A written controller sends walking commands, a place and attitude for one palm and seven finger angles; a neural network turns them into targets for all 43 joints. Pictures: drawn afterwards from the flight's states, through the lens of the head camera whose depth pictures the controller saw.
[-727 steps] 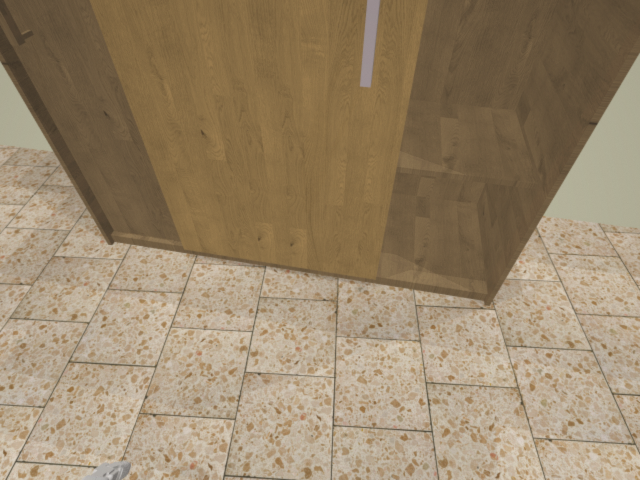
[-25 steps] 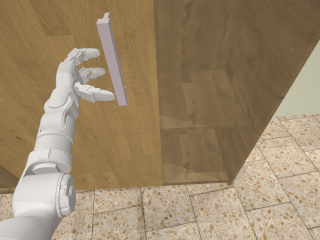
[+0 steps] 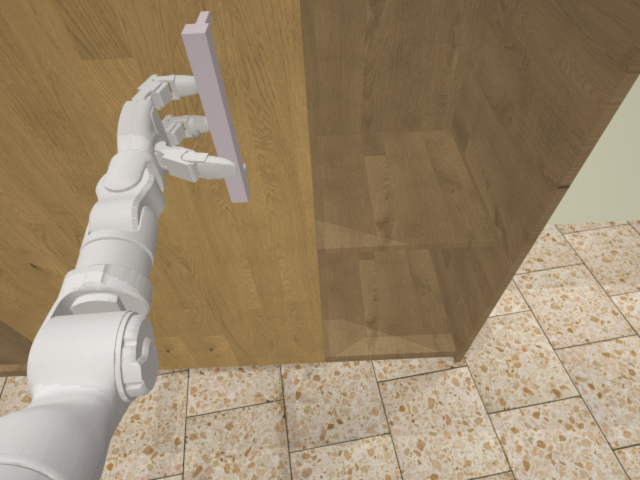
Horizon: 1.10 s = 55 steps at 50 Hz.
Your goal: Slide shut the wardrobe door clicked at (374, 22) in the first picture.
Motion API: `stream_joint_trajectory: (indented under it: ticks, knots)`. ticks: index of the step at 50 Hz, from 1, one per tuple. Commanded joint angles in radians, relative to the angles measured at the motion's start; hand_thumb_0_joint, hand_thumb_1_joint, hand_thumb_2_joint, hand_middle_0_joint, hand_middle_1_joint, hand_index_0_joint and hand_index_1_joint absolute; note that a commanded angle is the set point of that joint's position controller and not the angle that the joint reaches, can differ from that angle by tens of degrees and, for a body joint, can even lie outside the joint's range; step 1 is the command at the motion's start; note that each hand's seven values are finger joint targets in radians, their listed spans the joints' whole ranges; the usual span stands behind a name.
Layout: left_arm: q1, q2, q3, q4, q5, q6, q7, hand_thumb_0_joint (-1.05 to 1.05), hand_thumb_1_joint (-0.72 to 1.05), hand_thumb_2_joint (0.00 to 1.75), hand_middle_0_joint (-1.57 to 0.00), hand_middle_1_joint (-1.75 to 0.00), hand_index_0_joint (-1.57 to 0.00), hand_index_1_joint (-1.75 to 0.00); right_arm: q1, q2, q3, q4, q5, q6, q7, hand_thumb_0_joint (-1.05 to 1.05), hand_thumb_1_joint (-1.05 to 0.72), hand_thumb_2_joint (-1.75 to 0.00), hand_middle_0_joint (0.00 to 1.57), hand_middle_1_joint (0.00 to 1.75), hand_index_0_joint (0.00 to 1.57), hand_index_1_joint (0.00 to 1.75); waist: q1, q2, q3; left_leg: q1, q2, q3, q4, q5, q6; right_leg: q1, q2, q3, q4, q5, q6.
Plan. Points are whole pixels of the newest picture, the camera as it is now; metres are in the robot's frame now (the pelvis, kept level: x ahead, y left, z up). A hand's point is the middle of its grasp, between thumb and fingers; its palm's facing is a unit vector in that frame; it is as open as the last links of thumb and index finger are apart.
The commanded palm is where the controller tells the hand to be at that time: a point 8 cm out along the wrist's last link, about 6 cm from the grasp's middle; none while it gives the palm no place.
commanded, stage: slide the fingers in behind the handle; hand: left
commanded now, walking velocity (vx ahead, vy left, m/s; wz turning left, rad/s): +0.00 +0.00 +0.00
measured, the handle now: (224, 118) +0.52 +0.11 +0.19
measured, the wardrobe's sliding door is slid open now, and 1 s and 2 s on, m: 0.42 0.42 0.42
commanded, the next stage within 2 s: grip the handle and tug to test in 1.90 s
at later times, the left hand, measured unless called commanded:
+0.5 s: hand (193, 142) +0.46 +0.14 +0.20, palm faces +0.04 -1.00 -0.01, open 13.9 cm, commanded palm +0.44 +0.19 +0.20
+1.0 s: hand (216, 136) +0.47 +0.11 +0.20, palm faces +0.03 -1.00 -0.01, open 14.0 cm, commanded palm +0.44 +0.17 +0.20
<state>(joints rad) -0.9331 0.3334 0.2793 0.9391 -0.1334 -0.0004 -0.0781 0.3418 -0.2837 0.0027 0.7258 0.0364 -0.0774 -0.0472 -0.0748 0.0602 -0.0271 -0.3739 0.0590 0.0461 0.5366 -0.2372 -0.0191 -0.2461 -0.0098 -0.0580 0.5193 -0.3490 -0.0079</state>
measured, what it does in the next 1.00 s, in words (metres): stands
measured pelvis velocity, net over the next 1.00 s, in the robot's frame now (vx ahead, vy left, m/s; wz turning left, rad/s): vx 0.00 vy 0.01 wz -0.02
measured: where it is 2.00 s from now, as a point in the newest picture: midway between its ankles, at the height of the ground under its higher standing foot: outside the picture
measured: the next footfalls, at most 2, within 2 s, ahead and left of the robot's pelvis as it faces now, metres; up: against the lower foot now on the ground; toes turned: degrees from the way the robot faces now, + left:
none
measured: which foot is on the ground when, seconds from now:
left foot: down 0.00-1.00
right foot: down 0.00-1.00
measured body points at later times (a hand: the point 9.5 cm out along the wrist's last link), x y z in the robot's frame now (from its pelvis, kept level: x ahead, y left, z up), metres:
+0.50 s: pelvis +0.00 +0.01 +0.00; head +0.01 -0.01 +0.45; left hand +0.45 +0.19 +0.20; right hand +0.07 -0.26 -0.12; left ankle +0.02 +0.14 -0.73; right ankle -0.05 -0.11 -0.73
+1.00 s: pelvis +0.00 +0.01 +0.00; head +0.02 -0.01 +0.45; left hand +0.46 +0.17 +0.20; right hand +0.07 -0.25 -0.13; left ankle +0.02 +0.14 -0.73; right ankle -0.05 -0.11 -0.73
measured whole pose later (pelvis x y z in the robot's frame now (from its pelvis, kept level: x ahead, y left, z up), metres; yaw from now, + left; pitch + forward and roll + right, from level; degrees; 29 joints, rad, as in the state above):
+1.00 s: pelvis +0.00 +0.01 +0.00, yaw -1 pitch +4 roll +0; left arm -0.86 0.25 0.23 0.80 -0.13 0.04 0.01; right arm 0.33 -0.26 0.00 0.71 0.03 -0.07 -0.03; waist -0.07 0.06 -0.04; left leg -0.35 0.06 0.07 0.53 -0.24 -0.01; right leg -0.23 -0.01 -0.04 0.51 -0.34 0.00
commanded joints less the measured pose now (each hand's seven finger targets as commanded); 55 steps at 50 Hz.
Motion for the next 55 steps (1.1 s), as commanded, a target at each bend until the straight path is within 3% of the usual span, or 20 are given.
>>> stream_joint_trajectory:
  ticks: [1,3,5,10,13,16,18,25,32,34,36,37,38,40,41,44,49,50,52,55]
  knots:
    - [-0.566,0.193,0.008,-0.261,0.000,-0.099,0.000,0.00,-0.50,0.30,-0.30,-1.20,-0.30,-1.20,0.034,-0.119,-0.054,-0.099,0.005,-0.048,0.001,0.00,-0.90,-0.90,0.20,0.30,0.20,0.30,-0.033,-0.052,-0.376,0.306,-0.059,-0.017,0.010,0.299,0.069,-0.029,0.035,0.031,-0.061,0.488,0.002]
    - [-0.556,0.209,0.017,-0.232,-0.004,-0.099,0.000,0.00,-0.50,0.30,-0.30,-1.20,-0.30,-1.20,0.044,-0.126,-0.056,-0.086,0.003,-0.046,0.000,0.00,-0.90,-0.90,0.20,0.30,0.20,0.30,-0.033,-0.085,-0.354,0.277,-0.056,-0.018,0.007,0.282,0.069,-0.020,0.035,0.027,-0.067,0.469,0.002]
    - [-0.598,0.208,0.017,-0.217,-0.007,-0.098,-0.003,0.00,-0.50,0.30,-0.30,-1.20,-0.30,-1.20,0.047,-0.128,-0.055,-0.081,0.007,-0.050,0.001,0.00,-0.90,-0.90,0.20,0.30,0.20,0.30,-0.045,-0.074,-0.324,0.270,-0.058,-0.015,0.003,0.252,0.070,-0.048,0.038,0.031,-0.073,0.452,0.006]
    - [-0.529,0.174,0.001,-0.276,-0.010,-0.101,-0.006,0.00,-0.50,0.30,-0.30,-1.20,-0.30,-1.20,0.039,-0.122,-0.057,-0.094,0.006,-0.062,0.009,0.00,-0.90,-0.90,0.20,0.30,0.20,0.30,-0.022,-0.009,-0.368,0.324,-0.054,-0.024,0.003,0.292,0.064,-0.050,0.040,0.024,-0.067,0.445,-0.003]
    - [-0.453,0.212,0.043,-0.264,-0.018,-0.093,-0.004,0.00,-0.50,0.30,-0.30,-1.20,-0.30,-1.20,0.036,-0.129,-0.057,-0.100,0.005,-0.058,0.008,0.00,-0.90,-0.90,0.20,0.30,0.20,0.30,-0.004,-0.079,-0.359,0.284,-0.053,-0.020,-0.010,0.281,0.067,-0.003,0.040,0.019,-0.071,0.452,-0.003]
    - [-0.430,0.227,0.060,-0.286,-0.014,-0.080,-0.002,0.00,-0.50,0.30,-0.30,-1.20,-0.30,-1.20,0.018,-0.125,-0.054,-0.118,0.009,-0.058,0.008,0.00,-0.90,-0.90,0.20,0.30,0.20,0.30,0.004,-0.080,-0.331,0.268,-0.055,-0.009,-0.018,0.268,0.069,-0.002,0.040,0.023,-0.072,0.460,0.001]
    - [-0.377,0.259,0.087,-0.299,-0.003,-0.071,0.006,0.00,-0.50,0.30,-0.30,-1.20,-0.30,-1.20,0.015,-0.127,-0.054,-0.127,0.006,-0.053,0.010,0.00,-0.90,-0.90,0.20,0.30,0.20,0.30,0.022,-0.082,-0.336,0.254,-0.054,-0.007,-0.018,0.278,0.069,0.024,0.037,0.020,-0.070,0.466,-0.001]
    - [-0.445,0.116,-0.036,-0.420,-0.019,-0.048,0.011,0.00,-0.50,0.30,-0.30,-1.20,-0.30,-1.20,-0.021,-0.110,-0.052,-0.143,0.017,-0.058,0.009,0.00,-0.90,-0.90,0.20,0.30,0.20,0.30,-0.016,-0.038,-0.306,0.322,-0.046,-0.013,-0.017,0.258,0.066,-0.050,0.044,0.019,-0.086,0.410,0.000]
    - [-0.466,0.114,-0.022,-0.376,-0.017,-0.019,0.050,0.00,-0.50,0.30,-0.30,-1.20,-0.30,-1.20,-0.025,-0.110,-0.048,-0.117,0.012,-0.058,0.004,0.00,-0.90,-0.90,0.20,0.30,0.20,0.30,-0.013,-0.081,-0.305,0.310,-0.048,-0.027,-0.019,0.249,0.062,-0.060,0.043,0.013,-0.079,0.386,0.000]
    - [-0.464,0.087,-0.041,-0.365,-0.007,-0.019,0.068,0.00,-0.50,0.30,-0.30,-1.20,-0.30,-1.20,-0.029,-0.106,-0.046,-0.117,0.008,-0.056,0.009,0.00,-0.90,-0.90,0.20,0.30,0.20,0.30,-0.012,-0.065,-0.304,0.312,-0.049,-0.030,-0.018,0.249,0.061,-0.065,0.041,0.011,-0.075,0.377,-0.002]
    - [-0.462,0.108,-0.025,-0.353,0.001,-0.017,0.078,0.00,-0.50,0.30,-0.30,-1.20,-0.30,-1.20,-0.028,-0.107,-0.045,-0.118,0.007,-0.053,0.009,0.00,-0.90,-0.90,0.20,0.30,0.20,0.30,-0.004,-0.054,-0.323,0.307,-0.049,-0.027,-0.016,0.254,0.059,-0.056,0.039,0.016,-0.070,0.384,-0.003]
    - [-0.493,0.094,-0.038,-0.358,-0.001,-0.020,0.081,0.00,-0.50,0.30,-0.30,-1.20,-0.30,-1.20,-0.028,-0.106,-0.044,-0.118,0.006,-0.054,0.010,0.00,-0.90,-0.90,0.20,0.30,0.20,0.30,-0.015,-0.066,-0.322,0.308,-0.050,-0.029,-0.016,0.258,0.059,-0.058,0.039,0.015,-0.069,0.392,-0.002]
    - [-0.454,0.127,-0.005,-0.318,0.003,-0.020,0.087,0.00,-0.50,0.30,-0.30,-1.20,-0.30,-1.20,-0.022,-0.112,-0.045,-0.111,0.002,-0.048,0.009,0.00,-0.90,-0.90,0.20,0.30,0.20,0.30,-0.001,-0.096,-0.320,0.285,-0.049,-0.029,-0.016,0.249,0.059,-0.038,0.037,0.014,-0.071,0.384,-0.003]
    - [-0.467,0.156,0.020,-0.343,0.003,-0.029,0.089,0.00,-0.50,0.30,-0.30,-1.20,-0.30,-1.20,-0.021,-0.112,-0.047,-0.120,0.001,-0.044,0.009,0.00,-0.90,-0.90,0.20,0.30,0.20,0.30,0.002,-0.096,-0.349,0.290,-0.051,-0.023,-0.015,0.276,0.061,-0.012,0.037,0.019,-0.063,0.430,-0.002]
    - [-0.457,0.125,0.000,-0.349,0.003,-0.030,0.086,0.00,-0.50,0.30,-0.30,-1.20,-0.30,-1.20,-0.029,-0.105,-0.045,-0.128,0.002,-0.044,0.010,0.00,-0.90,-0.90,0.20,0.30,0.20,0.30,0.006,-0.072,-0.356,0.293,-0.054,-0.017,-0.015,0.284,0.059,-0.007,0.036,0.021,-0.060,0.443,-0.002]
    - [-0.459,0.120,-0.006,-0.384,0.009,-0.045,0.087,0.00,-0.50,0.30,-0.30,-1.20,-0.30,-1.20,-0.024,-0.104,-0.047,-0.135,0.000,-0.044,0.015,0.00,-0.90,-0.90,0.20,0.30,0.20,0.30,0.007,-0.067,-0.377,0.303,-0.053,-0.017,-0.011,0.310,0.061,0.005,0.038,0.020,-0.056,0.470,-0.004]
    - [-0.443,0.071,-0.043,-0.378,-0.001,-0.032,0.079,0.00,-0.50,0.30,-0.30,-1.20,-0.30,-1.20,-0.025,-0.103,-0.052,-0.131,0.006,-0.040,0.015,0.00,-0.90,-0.90,0.20,0.30,0.20,0.30,-0.004,-0.084,-0.332,0.300,-0.051,-0.013,-0.017,0.292,0.062,-0.011,0.044,0.016,-0.071,0.458,-0.002]
    - [-0.437,0.091,-0.026,-0.382,-0.004,-0.026,0.079,0.00,-0.50,0.30,-0.30,-1.20,-0.30,-1.20,-0.022,-0.106,-0.054,-0.128,0.006,-0.040,0.014,0.00,-0.90,-0.90,0.20,0.30,0.20,0.30,0.001,-0.086,-0.338,0.301,-0.051,-0.013,-0.017,0.291,0.062,-0.006,0.044,0.018,-0.074,0.458,-0.002]
    - [-0.454,0.072,-0.041,-0.406,-0.007,-0.018,0.079,0.00,-0.50,0.30,-0.30,-1.20,-0.30,-1.20,-0.025,-0.101,-0.054,-0.128,0.007,-0.039,0.013,0.00,-0.90,-0.90,0.20,0.30,0.20,0.30,-0.003,-0.061,-0.340,0.311,-0.053,-0.008,-0.017,0.309,0.062,-0.005,0.043,0.020,-0.075,0.480,-0.001]
    - [-0.457,0.083,-0.037,-0.393,-0.003,-0.010,0.089,0.00,-0.50,0.30,-0.30,-1.20,-0.30,-1.20,-0.017,-0.104,-0.053,-0.116,0.006,-0.035,0.013,0.00,-0.90,-0.90,0.20,0.30,0.20,0.30,-0.006,-0.084,-0.314,0.291,-0.053,-0.013,-0.022,0.288,0.063,-0.010,0.044,0.016,-0.080,0.458,0.000]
